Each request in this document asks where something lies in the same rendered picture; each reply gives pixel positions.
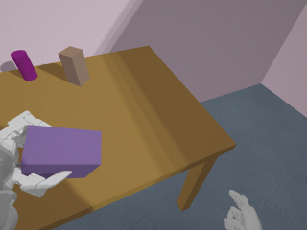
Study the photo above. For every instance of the left robot hand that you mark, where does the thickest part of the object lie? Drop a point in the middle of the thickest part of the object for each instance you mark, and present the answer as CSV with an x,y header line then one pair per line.
x,y
11,138

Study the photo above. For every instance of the table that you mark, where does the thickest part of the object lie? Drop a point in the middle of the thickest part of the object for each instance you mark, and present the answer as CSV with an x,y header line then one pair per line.
x,y
152,128

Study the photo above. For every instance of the robot left forearm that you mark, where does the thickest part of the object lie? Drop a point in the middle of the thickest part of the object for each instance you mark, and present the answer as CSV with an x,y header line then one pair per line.
x,y
8,214

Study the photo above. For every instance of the sponge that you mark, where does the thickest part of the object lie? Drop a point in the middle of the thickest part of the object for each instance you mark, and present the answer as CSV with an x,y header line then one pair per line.
x,y
49,150

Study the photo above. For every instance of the right robot hand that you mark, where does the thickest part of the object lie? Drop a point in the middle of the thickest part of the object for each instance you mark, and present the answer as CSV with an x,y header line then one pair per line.
x,y
244,219

